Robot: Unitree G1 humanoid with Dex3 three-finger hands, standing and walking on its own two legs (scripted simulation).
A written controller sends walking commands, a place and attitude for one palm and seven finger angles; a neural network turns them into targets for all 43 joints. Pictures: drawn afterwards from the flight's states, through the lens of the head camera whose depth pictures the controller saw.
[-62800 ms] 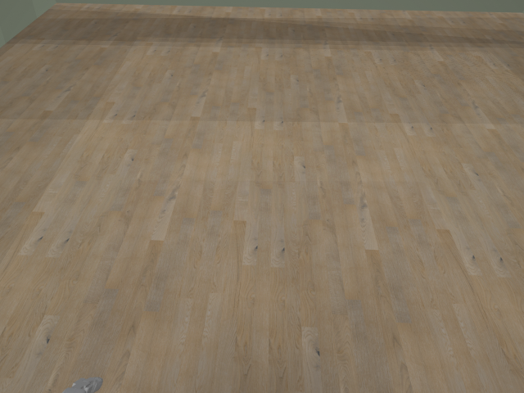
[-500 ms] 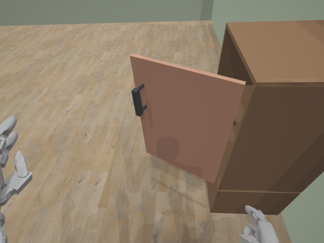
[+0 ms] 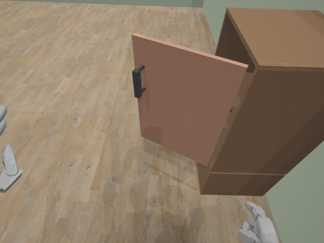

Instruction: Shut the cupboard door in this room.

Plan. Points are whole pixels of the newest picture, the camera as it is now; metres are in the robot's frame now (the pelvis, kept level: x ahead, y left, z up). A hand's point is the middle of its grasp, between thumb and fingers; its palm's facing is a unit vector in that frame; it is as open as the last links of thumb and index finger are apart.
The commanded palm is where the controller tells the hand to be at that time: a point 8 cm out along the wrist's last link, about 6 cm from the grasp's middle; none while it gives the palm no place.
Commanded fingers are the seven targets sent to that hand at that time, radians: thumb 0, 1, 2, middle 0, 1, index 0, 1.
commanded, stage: step back with the hand held close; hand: left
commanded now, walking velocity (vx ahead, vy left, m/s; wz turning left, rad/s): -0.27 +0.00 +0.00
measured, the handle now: (140, 81) +0.69 +0.13 -0.01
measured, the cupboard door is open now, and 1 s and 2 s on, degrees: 63 63 63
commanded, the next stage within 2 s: stop stepping back and stand still in 0.94 s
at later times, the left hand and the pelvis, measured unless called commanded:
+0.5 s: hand out of the picture +0.15 +0.26 +0.17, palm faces +0.42 -0.75 -0.51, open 7.4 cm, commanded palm +0.07 +0.30 +0.18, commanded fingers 0.00 0.90 0.90 -0.20 -0.30 -0.20 -0.30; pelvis -0.05 -0.01 -0.01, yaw +3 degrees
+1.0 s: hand out of the picture +0.05 +0.31 +0.18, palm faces +0.49 -0.77 -0.41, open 7.4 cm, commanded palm -0.01 +0.33 +0.18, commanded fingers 0.00 0.90 0.90 -0.20 -0.30 -0.20 -0.30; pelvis -0.13 +0.02 +0.00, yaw +4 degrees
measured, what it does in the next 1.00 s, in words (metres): walks backwards: right foot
